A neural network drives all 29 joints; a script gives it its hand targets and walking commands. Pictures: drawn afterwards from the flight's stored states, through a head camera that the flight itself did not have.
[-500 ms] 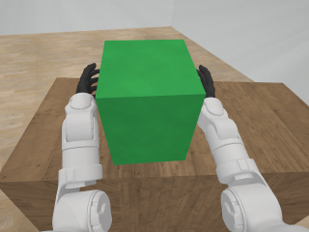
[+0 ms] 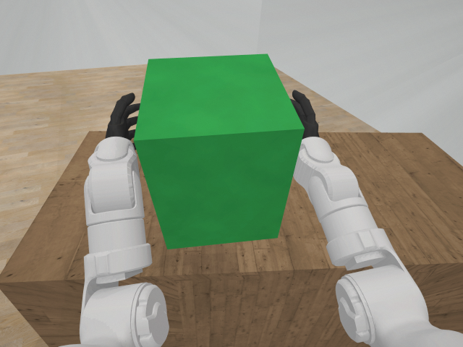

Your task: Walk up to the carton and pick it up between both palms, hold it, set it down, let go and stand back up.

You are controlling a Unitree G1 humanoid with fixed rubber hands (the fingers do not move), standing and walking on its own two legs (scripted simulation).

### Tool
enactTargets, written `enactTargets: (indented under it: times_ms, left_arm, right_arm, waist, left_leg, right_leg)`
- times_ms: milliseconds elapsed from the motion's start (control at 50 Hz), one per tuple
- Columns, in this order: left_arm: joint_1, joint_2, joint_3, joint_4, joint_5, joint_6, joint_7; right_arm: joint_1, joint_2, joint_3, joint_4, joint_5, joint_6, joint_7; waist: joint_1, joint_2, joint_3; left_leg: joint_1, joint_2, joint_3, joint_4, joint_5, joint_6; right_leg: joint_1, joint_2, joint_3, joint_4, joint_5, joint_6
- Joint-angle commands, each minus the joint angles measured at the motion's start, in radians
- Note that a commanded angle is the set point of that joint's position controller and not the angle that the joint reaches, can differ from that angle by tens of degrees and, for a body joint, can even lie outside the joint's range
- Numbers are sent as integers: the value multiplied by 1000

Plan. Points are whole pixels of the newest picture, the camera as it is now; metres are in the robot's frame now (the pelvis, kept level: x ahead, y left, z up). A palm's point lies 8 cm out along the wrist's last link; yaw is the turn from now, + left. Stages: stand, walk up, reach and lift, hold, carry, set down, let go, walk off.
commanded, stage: hold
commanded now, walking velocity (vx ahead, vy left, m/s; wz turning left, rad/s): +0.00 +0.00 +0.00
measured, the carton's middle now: (216, 153) +0.38 +0.01 +0.20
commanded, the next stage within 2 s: none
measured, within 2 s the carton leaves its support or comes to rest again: neither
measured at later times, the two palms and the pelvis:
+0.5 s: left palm (120, 138) +0.36 +0.16 +0.24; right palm (304, 135) +0.36 -0.14 +0.24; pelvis +0.00 +0.00 +0.00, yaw +0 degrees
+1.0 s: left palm (118, 139) +0.35 +0.16 +0.24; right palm (302, 133) +0.36 -0.13 +0.25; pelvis +0.00 +0.00 +0.00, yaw +0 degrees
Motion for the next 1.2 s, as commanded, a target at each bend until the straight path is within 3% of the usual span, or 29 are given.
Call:
enactTargets:
  times_ms: [0, 100, 200, 380, 720, 820, 860, 900, 960, 1000, 1100, 1120, 1180]
  left_arm:
    - [-635, -462, -451, -23, -130, -39, -170]
    - [-690, -470, -461, 0, -157, -57, -173]
    - [-694, -458, -427, 32, -154, -67, -172]
    - [-680, -455, -424, 5, -153, -68, -167]
    - [-656, -462, -469, -57, -167, -50, -171]
    - [-652, -461, -468, -61, -168, -48, -170]
    - [-666, -458, -449, -31, -167, -51, -168]
    - [-668, -482, -474, -59, -179, -58, -161]
    - [-649, -464, -438, 0, -150, -48, -162]
    - [-677, -459, -436, -19, -156, -52, -168]
    - [-679, -471, -464, -26, -176, -58, -171]
    - [-671, -469, -461, -24, -174, -58, -169]
    - [-681, -482, -475, -52, -181, -65, -163]
  right_arm:
    - [-734, 584, 274, -252, 41, 3, 94]
    - [-765, 604, 246, -236, 22, 13, 100]
    - [-775, 611, 251, -209, 19, 14, 103]
    - [-782, 617, 303, -248, 63, 7, 93]
    - [-741, 597, 303, -285, 73, 31, 85]
    - [-741, 596, 309, -291, 74, 33, 86]
    - [-777, 604, 314, -287, 70, 29, 93]
    - [-786, 611, 327, -315, 84, 18, 95]
    - [-751, 590, 296, -246, 63, 30, 96]
    - [-752, 598, 287, -232, 59, 30, 98]
    - [-754, 604, 286, -252, 69, 25, 89]
    - [-770, 606, 301, -276, 75, 22, 87]
    - [-762, 611, 309, -283, 83, 23, 84]
  waist:
    - [-13, 61, -234]
    - [-29, 78, -299]
    - [-14, 65, -325]
    - [3, 59, -360]
    - [-20, 82, -339]
    - [-17, 79, -342]
    - [2, 46, -331]
    - [4, 70, -379]
    - [2, 66, -300]
    - [-1, 66, -320]
    - [-25, 84, -343]
    - [-14, 74, -373]
    - [-22, 84, -372]
  left_leg:
    - [-72, -97, 85, -70, 150, 6]
    - [-77, -101, 79, -61, 120, 0]
    - [-87, -102, 74, -64, 113, 9]
    - [-35, -106, 69, -28, 228, 4]
    - [-31, -101, 65, -26, 250, -18]
    - [-31, -101, 65, -26, 253, -17]
    - [-35, -101, 60, -31, 236, 1]
    - [-24, -97, 57, -21, 280, -5]
    - [-49, -97, 62, -41, 216, -1]
    - [-61, -99, 66, -45, 196, 1]
    - [-19, -105, 58, -21, 240, -12]
    - [-17, -108, 59, -15, 251, -6]
    - [-12, -106, 53, -8, 290, -18]
  right_leg:
    - [94, 87, -26, -14, 43, 23]
    - [91, 86, -25, -3, 54, 24]
    - [104, 89, -28, 2, 59, 26]
    - [109, 96, -30, 7, 133, 32]
    - [110, 98, -31, 10, 143, 29]
    - [112, 99, -31, 11, 144, 28]
    - [91, 94, -27, 4, 127, 33]
    - [110, 102, -28, 18, 148, 27]
    - [85, 94, -24, 1, 84, 25]
    - [93, 92, -23, 5, 81, 26]
    - [93, 90, -23, 6, 149, 34]
    - [107, 90, -23, 7, 162, 36]
    - [106, 99, -30, 17, 178, 36]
